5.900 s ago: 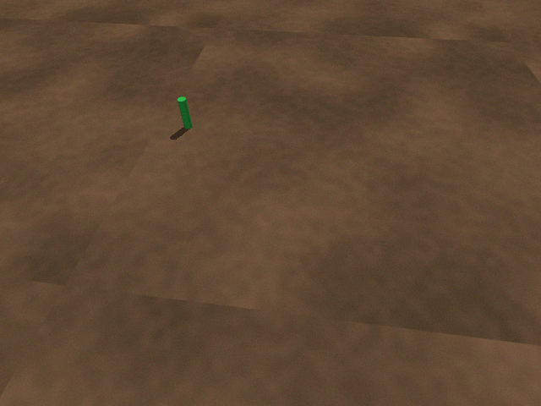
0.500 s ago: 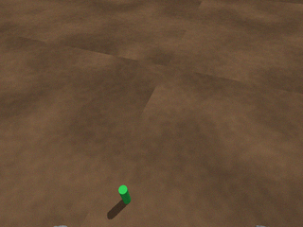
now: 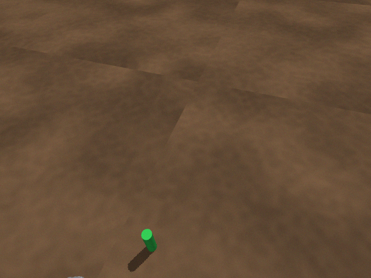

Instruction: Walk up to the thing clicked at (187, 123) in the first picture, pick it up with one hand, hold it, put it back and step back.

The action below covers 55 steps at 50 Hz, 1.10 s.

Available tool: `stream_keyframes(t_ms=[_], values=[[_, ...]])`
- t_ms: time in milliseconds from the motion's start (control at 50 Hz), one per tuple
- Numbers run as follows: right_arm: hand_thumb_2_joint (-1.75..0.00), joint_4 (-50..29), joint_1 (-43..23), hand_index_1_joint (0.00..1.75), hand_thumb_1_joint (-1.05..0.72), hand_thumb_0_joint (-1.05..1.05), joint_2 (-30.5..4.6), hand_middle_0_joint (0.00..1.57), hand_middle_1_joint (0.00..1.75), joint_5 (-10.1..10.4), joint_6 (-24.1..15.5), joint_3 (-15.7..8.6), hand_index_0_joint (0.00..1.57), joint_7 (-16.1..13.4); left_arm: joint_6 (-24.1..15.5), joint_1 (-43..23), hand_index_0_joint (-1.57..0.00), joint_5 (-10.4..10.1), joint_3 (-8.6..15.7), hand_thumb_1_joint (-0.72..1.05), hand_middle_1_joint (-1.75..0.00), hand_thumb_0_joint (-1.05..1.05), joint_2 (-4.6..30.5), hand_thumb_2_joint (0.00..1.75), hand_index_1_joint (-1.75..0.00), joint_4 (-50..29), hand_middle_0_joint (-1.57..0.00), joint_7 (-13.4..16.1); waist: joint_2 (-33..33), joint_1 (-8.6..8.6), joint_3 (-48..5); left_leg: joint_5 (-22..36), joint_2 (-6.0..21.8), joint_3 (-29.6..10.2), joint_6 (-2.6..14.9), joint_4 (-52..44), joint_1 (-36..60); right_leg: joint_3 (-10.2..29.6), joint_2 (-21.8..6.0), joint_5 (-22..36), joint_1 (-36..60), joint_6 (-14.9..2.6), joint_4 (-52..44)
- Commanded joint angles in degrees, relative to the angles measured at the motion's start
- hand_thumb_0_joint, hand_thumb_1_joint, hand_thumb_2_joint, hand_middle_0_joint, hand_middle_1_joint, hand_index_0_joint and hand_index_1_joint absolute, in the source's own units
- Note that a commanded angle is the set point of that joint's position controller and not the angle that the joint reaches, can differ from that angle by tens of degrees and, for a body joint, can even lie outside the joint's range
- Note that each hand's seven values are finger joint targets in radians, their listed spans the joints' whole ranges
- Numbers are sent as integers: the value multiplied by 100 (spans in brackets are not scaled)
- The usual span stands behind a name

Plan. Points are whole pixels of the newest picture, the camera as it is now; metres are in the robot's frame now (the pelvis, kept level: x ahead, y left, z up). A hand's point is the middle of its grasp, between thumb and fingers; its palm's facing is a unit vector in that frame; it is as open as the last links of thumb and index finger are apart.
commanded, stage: walk up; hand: left
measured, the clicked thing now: (149, 240) +0.39 +0.21 -0.68
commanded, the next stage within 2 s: stand in 0.12 s
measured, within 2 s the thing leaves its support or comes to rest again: neither
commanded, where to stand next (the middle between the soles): +0.02 +0.01 m, yaw +1 degrees
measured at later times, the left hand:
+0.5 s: hand out of the picture +0.08 +0.25 -0.15, palm faces -0.03 -0.94 -0.33, open 7.4 cm
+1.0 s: hand out of the picture +0.07 +0.24 -0.15, palm faces -0.03 -0.94 -0.34, open 7.4 cm
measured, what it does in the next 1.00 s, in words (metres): stands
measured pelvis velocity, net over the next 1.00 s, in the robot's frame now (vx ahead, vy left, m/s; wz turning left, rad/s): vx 0.00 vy -0.01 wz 0.01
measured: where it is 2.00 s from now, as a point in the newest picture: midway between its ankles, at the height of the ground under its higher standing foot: outside the picture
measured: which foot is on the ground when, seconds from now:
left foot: down 0.00-1.00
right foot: down 0.00-1.00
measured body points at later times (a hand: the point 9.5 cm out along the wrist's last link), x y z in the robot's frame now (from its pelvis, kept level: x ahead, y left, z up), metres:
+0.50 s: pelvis +0.00 -0.01 +0.00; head +0.01 -0.01 +0.45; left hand +0.08 +0.29 -0.13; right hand +0.08 -0.31 -0.13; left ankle -0.01 +0.13 -0.75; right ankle +0.02 -0.14 -0.75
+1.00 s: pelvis +0.00 -0.01 +0.00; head +0.01 -0.01 +0.45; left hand +0.08 +0.29 -0.13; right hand +0.07 -0.31 -0.14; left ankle -0.01 +0.13 -0.75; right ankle +0.02 -0.14 -0.75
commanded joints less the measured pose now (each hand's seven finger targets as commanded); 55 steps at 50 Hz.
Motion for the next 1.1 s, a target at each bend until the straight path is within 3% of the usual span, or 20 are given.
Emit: stream_keyframes(t_ms=[0,80,100,140,260,460,680,820,1080], values=[[-90,-388,-270,30,-90,0,-1243,20,30,-26,-113,-223,20,-93,-114,-276,-20,4,207,90,-30,0,1237,90,-30,-365,-20,103,1,61,-482,537,585,-485,194,-387,-41,375,-483,683,72,-233,-264],[-90,-441,-264,30,-90,0,-1224,20,30,-23,-107,-223,20,-83,-123,-265,-20,1,212,90,-30,0,1254,90,-30,-387,-20,104,-24,56,-422,548,577,-471,188,-384,4,394,-497,733,29,-215,-290],[-90,-474,-377,30,-90,0,-1165,20,30,-41,-122,-199,20,-99,-116,-292,-20,-25,200,90,-30,0,1317,90,-30,-416,-20,111,-169,27,-374,950,673,-568,121,-445,24,372,-515,925,-15,-223,-267],[-90,-453,-325,30,-90,0,-1225,20,30,-34,-139,-210,20,-104,-120,-230,-20,-48,192,90,-30,0,1285,90,-30,-434,-20,111,-80,36,-553,1216,697,-536,102,-393,159,389,-551,1142,122,-225,-268],[-90,-440,-387,30,-90,0,-1207,20,30,-30,-124,-193,20,-103,-96,-224,-20,-30,174,90,-30,0,1302,90,-30,-451,-20,101,-16,27,-497,743,660,-508,82,-489,61,422,-564,770,163,-229,-409],[-90,-445,-395,30,-90,0,-1181,20,30,-34,-134,-182,20,-83,-121,-160,-20,-24,146,90,-30,0,1322,90,-30,-486,-20,96,-43,31,-573,910,682,-524,92,-442,140,390,-581,940,156,-237,-382],[-90,-408,-312,30,-90,0,-1190,20,30,-43,-109,-173,20,-74,-95,-71,-20,-19,141,90,-30,0,1315,90,-30,-485,-20,87,-36,69,-313,320,632,-548,84,-522,-118,408,-532,149,-13,-235,-523],[-90,-429,-246,30,-90,0,-1228,20,30,-52,-136,-182,20,-82,-105,-71,-20,-19,149,90,-30,0,1340,90,-30,-521,-20,85,2,60,-502,683,674,-561,92,-455,17,426,-573,605,89,-280,-412],[-90,-440,-169,30,-90,0,-1205,20,30,-46,-135,-158,20,-94,-105,-24,-20,-26,141,90,-30,0,1334,90,-30,-511,-20,89,-34,54,-473,778,663,-521,70,-441,36,403,-561,785,115,-274,-403]])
